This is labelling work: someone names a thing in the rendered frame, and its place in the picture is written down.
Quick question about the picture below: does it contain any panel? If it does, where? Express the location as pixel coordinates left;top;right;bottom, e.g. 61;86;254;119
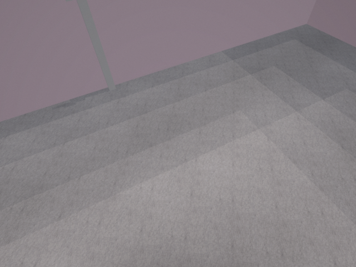
66;0;116;91

